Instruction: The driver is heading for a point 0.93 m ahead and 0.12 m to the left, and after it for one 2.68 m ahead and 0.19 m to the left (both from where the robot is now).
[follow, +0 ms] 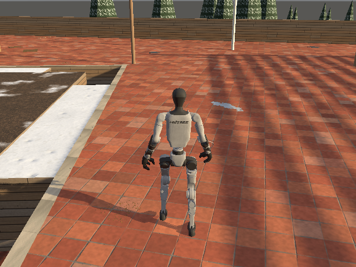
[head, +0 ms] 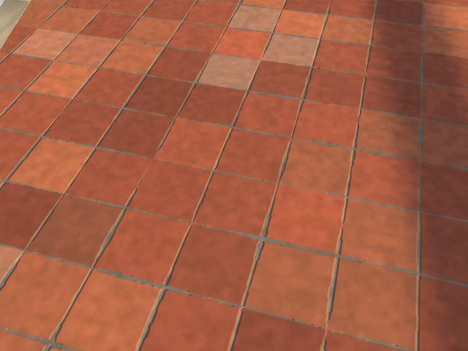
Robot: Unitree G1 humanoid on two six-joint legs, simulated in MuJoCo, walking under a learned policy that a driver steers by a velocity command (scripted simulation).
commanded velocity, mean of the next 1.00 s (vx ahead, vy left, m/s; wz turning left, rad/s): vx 0.24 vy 0.00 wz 0.19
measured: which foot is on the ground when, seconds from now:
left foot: up 0.00-0.20, down 0.22-0.70, up 0.72-1.00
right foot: down 0.00-0.22, up 0.24-0.66, down 0.68-1.00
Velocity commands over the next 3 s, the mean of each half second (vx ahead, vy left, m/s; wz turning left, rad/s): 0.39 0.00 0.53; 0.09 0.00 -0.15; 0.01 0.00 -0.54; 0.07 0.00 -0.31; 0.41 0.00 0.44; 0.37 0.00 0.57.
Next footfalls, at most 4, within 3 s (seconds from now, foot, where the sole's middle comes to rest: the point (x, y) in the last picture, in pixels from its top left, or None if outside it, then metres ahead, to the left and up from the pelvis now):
0.22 left None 0.25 0.17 -0.78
0.68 right None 0.51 0.06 -0.78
1.04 left None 0.41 0.28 -0.78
1.52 right None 0.39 0.02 -0.78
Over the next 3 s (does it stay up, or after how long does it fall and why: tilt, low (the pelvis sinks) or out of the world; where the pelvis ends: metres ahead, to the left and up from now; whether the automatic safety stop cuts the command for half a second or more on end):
stays up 0.82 0.13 -0.02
